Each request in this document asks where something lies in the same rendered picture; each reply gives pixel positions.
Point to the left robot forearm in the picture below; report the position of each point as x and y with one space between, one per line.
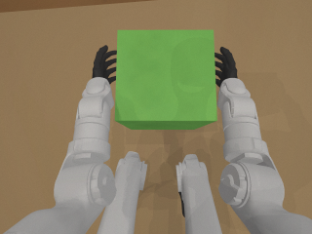
92 126

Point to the right robot hand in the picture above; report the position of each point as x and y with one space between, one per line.
227 67

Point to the robot right foot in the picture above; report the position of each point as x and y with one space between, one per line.
182 204

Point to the robot right upper arm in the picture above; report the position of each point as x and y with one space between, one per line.
256 194

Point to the left robot hand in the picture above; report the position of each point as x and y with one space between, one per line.
101 65

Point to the right robot forearm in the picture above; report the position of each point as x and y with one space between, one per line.
243 142

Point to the robot left upper arm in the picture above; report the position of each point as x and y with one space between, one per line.
81 193

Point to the robot left shin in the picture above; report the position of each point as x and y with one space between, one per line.
123 160

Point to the carton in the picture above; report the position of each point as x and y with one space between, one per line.
165 79

